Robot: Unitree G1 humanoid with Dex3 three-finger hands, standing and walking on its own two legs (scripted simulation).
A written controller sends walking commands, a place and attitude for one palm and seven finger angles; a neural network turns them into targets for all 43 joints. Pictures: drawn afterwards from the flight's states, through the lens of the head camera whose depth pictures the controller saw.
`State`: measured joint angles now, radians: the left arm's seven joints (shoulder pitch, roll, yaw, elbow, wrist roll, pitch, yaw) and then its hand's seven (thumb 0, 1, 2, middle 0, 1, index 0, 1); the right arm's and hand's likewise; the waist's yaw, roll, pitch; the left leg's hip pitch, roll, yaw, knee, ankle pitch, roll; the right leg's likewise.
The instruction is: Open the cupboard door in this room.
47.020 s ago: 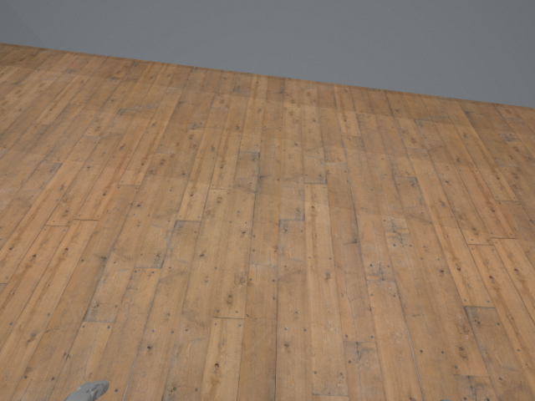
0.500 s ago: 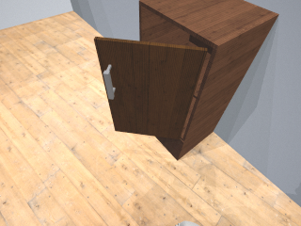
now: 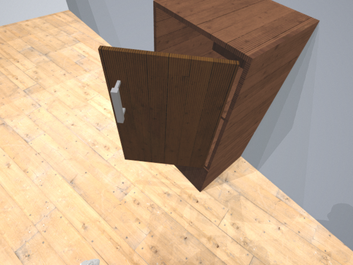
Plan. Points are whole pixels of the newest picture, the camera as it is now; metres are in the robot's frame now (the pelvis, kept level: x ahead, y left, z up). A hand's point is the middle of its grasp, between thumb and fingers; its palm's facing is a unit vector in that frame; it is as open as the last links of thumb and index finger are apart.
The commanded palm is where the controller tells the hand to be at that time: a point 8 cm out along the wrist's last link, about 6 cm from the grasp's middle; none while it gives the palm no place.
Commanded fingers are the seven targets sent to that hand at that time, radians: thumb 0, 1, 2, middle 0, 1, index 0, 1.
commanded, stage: come to a stop and stand still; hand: left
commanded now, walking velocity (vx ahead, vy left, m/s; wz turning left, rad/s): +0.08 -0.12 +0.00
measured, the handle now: (119, 102) +0.58 +0.22 -0.03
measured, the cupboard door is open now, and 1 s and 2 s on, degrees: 44 44 44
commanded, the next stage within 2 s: look again from close up in 0.74 s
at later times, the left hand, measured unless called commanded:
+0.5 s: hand out of the picture -0.02 +0.14 -0.17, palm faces +0.02 -0.98 -0.18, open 7.3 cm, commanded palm none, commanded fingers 0.00 0.90 0.90 -0.20 -0.30 -0.20 -0.30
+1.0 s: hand out of the picture -0.03 +0.13 -0.17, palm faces -0.01 -0.99 -0.16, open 7.4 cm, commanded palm none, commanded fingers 0.00 0.90 0.90 -0.20 -0.30 -0.20 -0.30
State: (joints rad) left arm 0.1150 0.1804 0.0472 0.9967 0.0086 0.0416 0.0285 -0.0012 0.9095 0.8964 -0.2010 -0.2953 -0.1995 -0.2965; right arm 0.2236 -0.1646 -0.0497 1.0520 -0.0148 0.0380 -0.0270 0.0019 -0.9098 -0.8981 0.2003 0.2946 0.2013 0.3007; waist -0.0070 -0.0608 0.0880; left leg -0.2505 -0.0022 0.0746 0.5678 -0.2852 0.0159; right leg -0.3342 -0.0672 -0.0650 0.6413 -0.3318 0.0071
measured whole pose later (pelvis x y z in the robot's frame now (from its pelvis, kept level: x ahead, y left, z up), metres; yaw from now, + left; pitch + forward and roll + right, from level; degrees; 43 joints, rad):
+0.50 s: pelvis -0.03 -0.03 +0.01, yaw -1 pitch -1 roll +1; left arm 0.27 0.14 0.01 1.12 0.01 0.01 0.03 0.00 0.92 0.90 -0.20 -0.29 -0.20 -0.30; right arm 0.25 -0.16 -0.03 1.14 -0.01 0.01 -0.03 0.00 -0.91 -0.90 0.20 0.29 0.20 0.30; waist -0.01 -0.01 0.04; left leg -0.22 0.04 0.07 0.44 -0.20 -0.02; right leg -0.09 0.00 -0.05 0.44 -0.33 -0.02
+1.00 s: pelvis -0.02 -0.02 +0.00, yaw -2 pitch +0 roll -1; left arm 0.32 0.10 0.00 1.10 0.02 -0.04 0.05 0.00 0.91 0.90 -0.20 -0.30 -0.20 -0.30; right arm 0.28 -0.15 -0.01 1.08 -0.01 -0.01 -0.03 0.02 -0.93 -0.90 0.20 0.29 0.20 0.30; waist -0.02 0.02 0.05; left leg -0.28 0.05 0.04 0.58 -0.29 -0.01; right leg -0.13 0.02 -0.04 0.50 -0.37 -0.02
